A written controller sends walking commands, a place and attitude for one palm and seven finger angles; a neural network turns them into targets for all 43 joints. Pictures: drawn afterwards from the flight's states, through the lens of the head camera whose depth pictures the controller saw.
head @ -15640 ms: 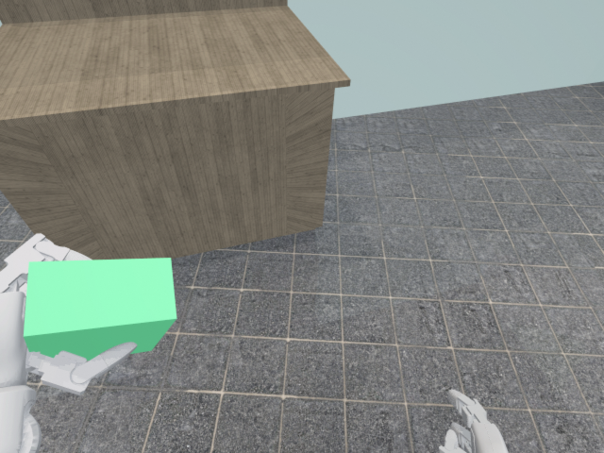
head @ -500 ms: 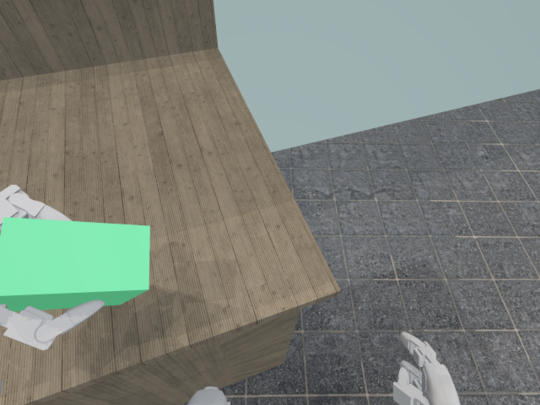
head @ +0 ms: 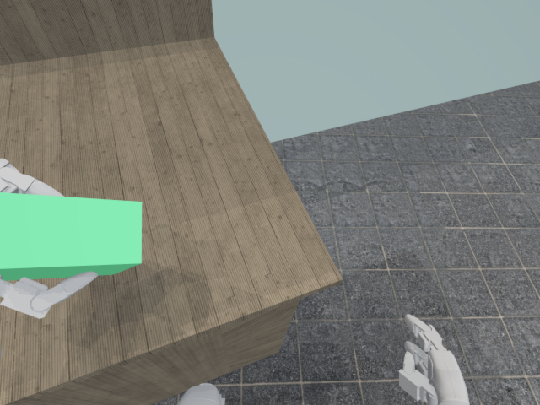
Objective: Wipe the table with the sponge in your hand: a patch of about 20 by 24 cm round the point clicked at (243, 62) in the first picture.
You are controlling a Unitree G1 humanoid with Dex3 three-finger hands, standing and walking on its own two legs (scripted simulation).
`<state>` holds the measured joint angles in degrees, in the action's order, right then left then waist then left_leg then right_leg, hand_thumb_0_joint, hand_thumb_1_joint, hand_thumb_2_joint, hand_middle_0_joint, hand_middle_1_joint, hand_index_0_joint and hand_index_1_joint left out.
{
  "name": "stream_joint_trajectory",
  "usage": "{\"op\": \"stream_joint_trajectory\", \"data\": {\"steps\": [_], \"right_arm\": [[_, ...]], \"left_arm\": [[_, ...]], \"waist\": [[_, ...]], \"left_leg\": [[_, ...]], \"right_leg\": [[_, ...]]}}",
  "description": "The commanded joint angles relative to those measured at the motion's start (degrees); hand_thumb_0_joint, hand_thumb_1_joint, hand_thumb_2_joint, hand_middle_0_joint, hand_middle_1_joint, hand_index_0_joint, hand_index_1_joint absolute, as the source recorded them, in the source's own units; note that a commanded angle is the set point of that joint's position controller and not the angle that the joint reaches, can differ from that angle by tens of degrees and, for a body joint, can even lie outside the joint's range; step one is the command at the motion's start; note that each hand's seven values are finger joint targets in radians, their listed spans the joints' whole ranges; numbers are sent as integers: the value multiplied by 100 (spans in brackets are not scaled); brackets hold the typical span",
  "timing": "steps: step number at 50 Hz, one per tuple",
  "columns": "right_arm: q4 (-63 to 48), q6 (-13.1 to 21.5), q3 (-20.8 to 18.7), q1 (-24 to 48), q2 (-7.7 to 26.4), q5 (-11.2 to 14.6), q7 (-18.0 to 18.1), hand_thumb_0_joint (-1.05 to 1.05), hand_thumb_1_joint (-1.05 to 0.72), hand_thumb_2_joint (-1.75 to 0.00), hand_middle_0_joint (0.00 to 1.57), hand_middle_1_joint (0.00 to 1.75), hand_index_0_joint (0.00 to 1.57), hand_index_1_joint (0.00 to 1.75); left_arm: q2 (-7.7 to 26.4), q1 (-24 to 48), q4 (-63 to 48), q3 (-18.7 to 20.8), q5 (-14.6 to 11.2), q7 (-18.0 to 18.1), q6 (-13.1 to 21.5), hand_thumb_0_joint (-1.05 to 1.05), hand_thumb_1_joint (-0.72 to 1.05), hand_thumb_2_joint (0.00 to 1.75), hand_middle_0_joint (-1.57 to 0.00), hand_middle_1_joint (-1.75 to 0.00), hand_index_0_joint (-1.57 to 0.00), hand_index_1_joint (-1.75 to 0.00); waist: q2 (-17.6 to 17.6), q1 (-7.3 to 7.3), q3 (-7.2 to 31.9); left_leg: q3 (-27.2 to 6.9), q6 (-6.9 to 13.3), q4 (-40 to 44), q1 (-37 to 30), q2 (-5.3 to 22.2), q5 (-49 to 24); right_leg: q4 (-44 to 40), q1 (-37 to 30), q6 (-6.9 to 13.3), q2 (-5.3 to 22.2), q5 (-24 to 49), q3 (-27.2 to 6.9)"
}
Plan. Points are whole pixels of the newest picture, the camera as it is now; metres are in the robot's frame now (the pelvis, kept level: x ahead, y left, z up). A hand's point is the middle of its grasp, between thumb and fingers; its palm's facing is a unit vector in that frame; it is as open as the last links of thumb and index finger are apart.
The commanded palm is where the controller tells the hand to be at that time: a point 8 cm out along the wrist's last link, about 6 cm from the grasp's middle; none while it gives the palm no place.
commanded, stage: come to a stop and stand still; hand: left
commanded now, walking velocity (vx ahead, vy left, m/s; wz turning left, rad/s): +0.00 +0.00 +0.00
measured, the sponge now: (87, 242) +0.25 +0.23 +0.15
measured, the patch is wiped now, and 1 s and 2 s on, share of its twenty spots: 0.00 0.00 0.00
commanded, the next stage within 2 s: look again from close up in 0.68 s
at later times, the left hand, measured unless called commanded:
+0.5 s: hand out of the picture +0.20 +0.29 +0.16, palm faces +0.40 -0.85 -0.34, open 10.4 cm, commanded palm +0.14 +0.32 +0.19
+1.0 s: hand (10, 259) +0.22 +0.28 +0.17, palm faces +0.38 -0.83 -0.40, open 10.4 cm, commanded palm +0.16 +0.31 +0.19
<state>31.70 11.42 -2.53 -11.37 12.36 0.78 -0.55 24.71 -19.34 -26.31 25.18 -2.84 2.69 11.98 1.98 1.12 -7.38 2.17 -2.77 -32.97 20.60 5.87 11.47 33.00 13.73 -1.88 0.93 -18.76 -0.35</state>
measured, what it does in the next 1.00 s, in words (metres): stands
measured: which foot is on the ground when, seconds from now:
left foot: down 0.00-1.00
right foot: down 0.00-1.00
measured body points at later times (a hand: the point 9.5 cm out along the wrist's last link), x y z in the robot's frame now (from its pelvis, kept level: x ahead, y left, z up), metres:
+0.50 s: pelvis -0.01 +0.04 +0.01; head +0.02 +0.07 +0.45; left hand +0.17 +0.33 +0.18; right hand +0.18 -0.15 -0.06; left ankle +0.06 +0.15 -0.73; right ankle -0.01 -0.14 -0.73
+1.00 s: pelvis +0.00 +0.03 +0.01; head +0.04 +0.05 +0.46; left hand +0.19 +0.32 +0.19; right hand +0.19 -0.19 -0.06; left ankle +0.06 +0.15 -0.73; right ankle -0.01 -0.14 -0.73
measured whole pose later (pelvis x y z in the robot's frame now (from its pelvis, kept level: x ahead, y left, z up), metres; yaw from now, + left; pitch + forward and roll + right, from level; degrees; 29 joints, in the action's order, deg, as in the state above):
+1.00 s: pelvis +0.00 +0.03 +0.01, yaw +2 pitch -1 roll -2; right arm 34.1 8.1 -0.2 -11.1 10.6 0.6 1.7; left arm 21.8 -25.2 -28.8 20.7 -1.4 6.0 12.0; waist 1.1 0.6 -5.2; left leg 1.5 -0.4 -29.3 18.0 3.8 10.2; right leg 23.4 7.7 -3.8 2.6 -14.4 0.7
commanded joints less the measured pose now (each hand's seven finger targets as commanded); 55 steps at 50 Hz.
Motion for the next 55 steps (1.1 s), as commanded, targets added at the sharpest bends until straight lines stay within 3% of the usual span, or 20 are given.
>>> {"op": "stream_joint_trajectory", "data": {"steps": [1,2,3,5,8,10,12,15,18,19,23,24,28,29,34,38,39,43,44,55], "right_arm": [[-903,236,-183,370,544,38,63,0,-90,-90,20,30,20,30],[-881,197,-145,391,512,24,125,0,-90,-90,20,30,20,30],[-826,130,-125,502,551,25,196,0,-90,-90,20,30,20,30],[-874,54,-81,489,524,17,255,0,-90,-90,20,30,20,30],[-846,119,-44,528,546,52,291,0,-90,-90,20,30,20,30],[-811,188,-46,353,585,40,252,0,-90,-90,20,30,20,30],[-744,254,-61,286,596,25,197,0,-90,-90,20,30,20,30],[-655,308,-26,319,604,-8,160,0,-90,-90,20,30,20,30],[-576,313,22,515,587,-23,179,0,-90,-90,20,30,20,30],[-541,287,42,417,571,-54,180,0,-90,-90,20,30,20,30],[-574,237,55,541,527,-30,197,0,-90,-90,20,30,20,30],[-579,202,78,468,497,-52,190,0,-90,-90,20,30,20,30],[-651,192,61,585,499,-4,184,0,-90,-90,20,30,20,30],[-634,163,81,467,494,-33,177,0,-90,-90,20,30,20,30],[-625,113,24,434,540,-24,185,0,-90,-90,20,30,20,30],[-645,74,3,565,558,16,232,0,-90,-90,20,30,20,30],[-628,53,15,488,549,-7,230,0,-90,-90,20,30,20,30],[-659,30,-6,600,558,32,265,0,-90,-90,20,30,20,30],[-630,3,1,511,558,0,257,0,-90,-90,20,30,20,30],[-682,-122,-32,524,562,45,264,0,-90,-90,20,30,20,30]], "left_arm": [[1139,-407,-1984,679,-84,280,549,0,10,130,-120,-160,-120,-160],[1192,-457,-1937,809,-120,331,591,0,10,130,-120,-160,-120,-160],[1421,-427,-2036,1050,-113,432,619,0,10,130,-120,-160,-120,-160],[1127,-254,-1803,840,-135,417,672,0,10,130,-120,-160,-120,-160],[1016,3,-1554,728,-42,432,710,0,10,130,-120,-160,-120,-160],[769,90,-1412,472,-5,393,700,0,10,130,-120,-160,-120,-160],[591,64,-1448,234,56,376,674,0,10,130,-120,-160,-120,-160],[364,242,-1467,-113,121,376,564,0,10,130,-120,-160,-120,-160],[531,527,-1658,-1,189,441,520,0,10,130,-120,-160,-120,-160],[390,513,-1509,-121,177,421,519,0,10,130,-120,-160,-120,-160],[743,501,-1655,306,157,468,509,0,10,130,-120,-160,-120,-160],[527,386,-1509,129,123,426,523,0,10,130,-120,-160,-120,-160],[668,74,-1619,333,104,449,513,0,10,130,-120,-160,-120,-160],[464,-45,-1461,145,79,408,511,0,10,130,-120,-160,-120,-160],[450,-170,-1394,121,89,408,463,0,10,130,-120,-160,-120,-160],[662,-64,-1550,286,111,479,414,0,10,130,-120,-160,-120,-160],[450,-76,-1492,67,93,439,418,0,10,130,-120,-160,-120,-160],[737,-56,-1683,328,107,520,389,0,10,130,-120,-160,-120,-160],[550,-204,-1541,181,78,481,394,0,10,130,-120,-160,-120,-160],[552,-270,-1514,176,45,471,303,0,10,130,-120,-160,-120,-160]], "waist": [[367,47,1464],[280,13,1310],[-169,2,1225],[-1020,-8,1000],[-1447,18,923],[-1170,11,1027],[-863,8,1197],[-603,-44,1088],[-716,-48,1139],[-791,-63,1091],[-797,-30,1209],[-796,-38,1169],[-1008,-22,1257],[-917,-39,1193],[-607,-52,1253],[-671,-41,1321],[-690,-55,1271],[-689,-27,1349],[-648,-31,1302],[-517,-48,1242]], "left_leg": [[15,274,-93,-958,-435,-349],[-52,268,72,-972,-452,-113],[-89,292,379,-1142,-360,-62],[-364,360,1034,-696,-94,456],[-615,524,1567,-145,206,1481],[-642,556,1521,-29,211,1781],[-471,510,1214,-363,52,1514],[-444,431,1210,-580,-92,1338],[-374,397,1213,-845,-128,1106],[-455,400,1288,-719,-128,1137],[-434,384,1298,-799,-107,896],[-484,392,1361,-698,-101,964],[-409,386,1328,-811,-87,831],[-447,392,1364,-658,-109,880],[-312,377,1169,-807,-161,539],[-258,379,1069,-977,-169,202],[-257,389,1072,-898,-190,217],[-274,395,1042,-1013,-155,78],[-260,412,1032,-895,-171,123],[-230,416,902,-985,-144,-149]], "right_leg": [[-1127,25,369,502,1291,-483],[-1215,205,409,522,807,-503],[-1180,361,388,425,478,-411],[-937,89,234,103,62,-85],[-591,-375,185,-28,-10,152],[-624,-554,190,-6,51,140],[-950,-454,203,47,198,32],[-1231,-237,194,1,208,9],[-1316,-139,198,22,279,-53],[-1290,-213,192,-21,284,34],[-1246,-411,202,5,525,36],[-1245,-438,194,-31,473,104],[-1230,-475,203,11,613,87],[-1250,-523,184,-42,617,160],[-1339,-474,185,30,863,92],[-1294,-468,189,105,1071,29],[-1298,-474,181,84,1065,75],[-1247,-516,194,132,1132,35],[-1282,-541,183,107,1127,84],[-1302,-448,215,198,1341,-4]]}}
